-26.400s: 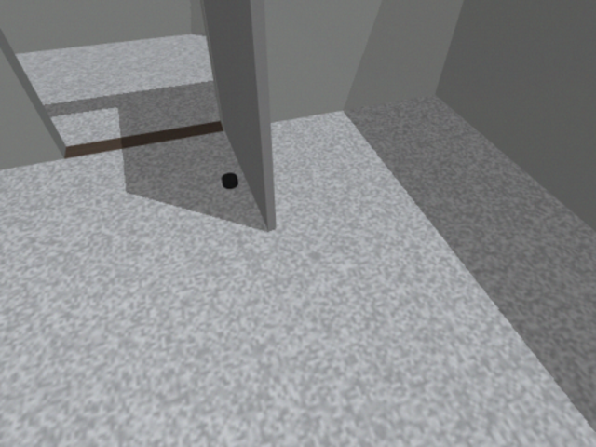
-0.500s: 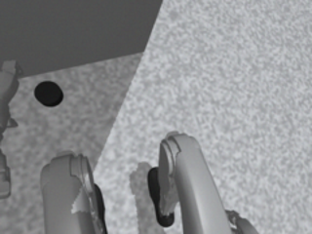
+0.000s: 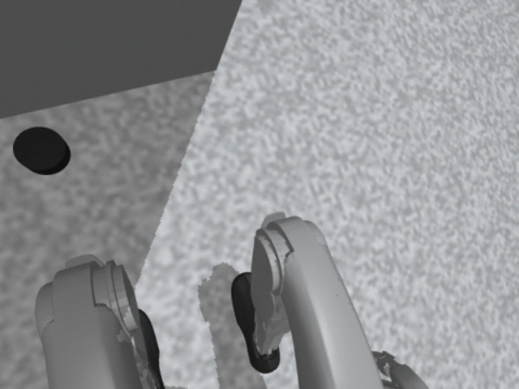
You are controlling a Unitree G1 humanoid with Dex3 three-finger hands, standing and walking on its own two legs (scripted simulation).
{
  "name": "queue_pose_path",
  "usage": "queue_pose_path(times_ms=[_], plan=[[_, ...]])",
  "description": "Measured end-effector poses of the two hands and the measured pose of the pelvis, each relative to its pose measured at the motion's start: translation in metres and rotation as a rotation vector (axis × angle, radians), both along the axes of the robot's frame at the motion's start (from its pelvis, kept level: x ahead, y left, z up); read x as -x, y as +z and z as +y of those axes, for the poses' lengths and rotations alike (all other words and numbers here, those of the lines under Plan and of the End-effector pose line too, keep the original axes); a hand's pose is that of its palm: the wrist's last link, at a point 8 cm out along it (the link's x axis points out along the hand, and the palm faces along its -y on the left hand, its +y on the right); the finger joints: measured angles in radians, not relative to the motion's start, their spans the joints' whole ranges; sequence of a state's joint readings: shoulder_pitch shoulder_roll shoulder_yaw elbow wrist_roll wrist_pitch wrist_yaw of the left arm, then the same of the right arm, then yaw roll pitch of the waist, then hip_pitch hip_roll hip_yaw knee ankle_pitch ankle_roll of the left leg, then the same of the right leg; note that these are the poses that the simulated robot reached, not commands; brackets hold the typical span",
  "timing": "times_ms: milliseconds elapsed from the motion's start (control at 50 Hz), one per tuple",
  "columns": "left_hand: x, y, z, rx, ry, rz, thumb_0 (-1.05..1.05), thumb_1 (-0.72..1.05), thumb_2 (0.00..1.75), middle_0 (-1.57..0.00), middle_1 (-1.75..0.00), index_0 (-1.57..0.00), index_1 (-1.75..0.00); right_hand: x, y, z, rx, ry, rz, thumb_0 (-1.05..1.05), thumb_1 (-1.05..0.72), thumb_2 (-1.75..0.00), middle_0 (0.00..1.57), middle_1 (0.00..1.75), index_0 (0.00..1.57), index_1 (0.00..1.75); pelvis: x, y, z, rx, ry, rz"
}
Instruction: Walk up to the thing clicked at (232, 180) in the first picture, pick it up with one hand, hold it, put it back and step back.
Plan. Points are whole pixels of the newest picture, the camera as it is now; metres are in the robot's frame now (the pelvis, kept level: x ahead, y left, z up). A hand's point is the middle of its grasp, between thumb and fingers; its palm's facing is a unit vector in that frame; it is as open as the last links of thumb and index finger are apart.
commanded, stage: rise first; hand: left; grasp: from above
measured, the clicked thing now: (43, 151) +0.52 +0.26 -0.32
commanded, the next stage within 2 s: approach in 1.60 s
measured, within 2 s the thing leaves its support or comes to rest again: neither
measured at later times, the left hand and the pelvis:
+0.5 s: hand out of the picture +0.48 +0.30 -0.19, palm faces -0.44 -0.08 -0.89, open 14.2 cm; pelvis -0.01 +0.00 -0.01, yaw -1 degrees
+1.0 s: hand out of the picture +0.48 +0.30 -0.20, palm faces -0.44 -0.08 -0.89, open 14.2 cm; pelvis +0.00 +0.00 -0.01, yaw -1 degrees
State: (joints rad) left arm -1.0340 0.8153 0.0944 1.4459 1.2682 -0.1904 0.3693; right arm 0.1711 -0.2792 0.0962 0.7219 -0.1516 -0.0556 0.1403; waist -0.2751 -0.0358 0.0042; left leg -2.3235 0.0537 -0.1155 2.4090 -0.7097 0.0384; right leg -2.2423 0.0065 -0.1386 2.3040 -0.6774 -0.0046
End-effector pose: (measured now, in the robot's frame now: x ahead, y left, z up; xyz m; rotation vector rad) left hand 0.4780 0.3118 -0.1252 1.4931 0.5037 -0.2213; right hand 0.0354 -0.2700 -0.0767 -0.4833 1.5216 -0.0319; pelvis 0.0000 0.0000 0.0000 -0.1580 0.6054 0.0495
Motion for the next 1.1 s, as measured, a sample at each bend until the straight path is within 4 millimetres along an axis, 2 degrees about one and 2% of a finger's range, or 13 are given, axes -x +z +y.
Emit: queue_pose_path(times_ms=[520, 920, 1100], plan=[[-0.007, -0.011, -0.012, 0.000, -0.015, 0.003, 0.00, -0.55, 1.01, -0.07, -1.03, -0.08, -1.02, 0.019, -0.006, 0.007, -0.026, -0.011, -0.006, 0.00, -0.91, -0.90, 0.20, 0.30, 0.20, 0.30, 0.005, -0.011, -0.001, 0.010, -0.009, -0.029], [-0.005, -0.018, -0.009, 0.001, 0.000, 0.008, 0.00, -0.55, 1.01, -0.08, -1.03, -0.08, -1.02, 0.011, -0.007, 0.004, -0.035, 0.019, -0.016, 0.00, -0.91, -0.90, 0.20, 0.30, 0.20, 0.30, 0.004, -0.014, -0.001, 0.011, -0.010, -0.031], [-0.007, -0.020, -0.007, 0.007, 0.004, -0.004, 0.00, -0.55, 1.02, -0.08, -1.02, -0.08, -1.02, 0.015, -0.006, 0.004, -0.031, 0.022, -0.012, 0.00, -0.91, -0.90, 0.20, 0.30, 0.20, 0.30, 0.005, -0.016, -0.001, 0.015, -0.010, -0.038]])
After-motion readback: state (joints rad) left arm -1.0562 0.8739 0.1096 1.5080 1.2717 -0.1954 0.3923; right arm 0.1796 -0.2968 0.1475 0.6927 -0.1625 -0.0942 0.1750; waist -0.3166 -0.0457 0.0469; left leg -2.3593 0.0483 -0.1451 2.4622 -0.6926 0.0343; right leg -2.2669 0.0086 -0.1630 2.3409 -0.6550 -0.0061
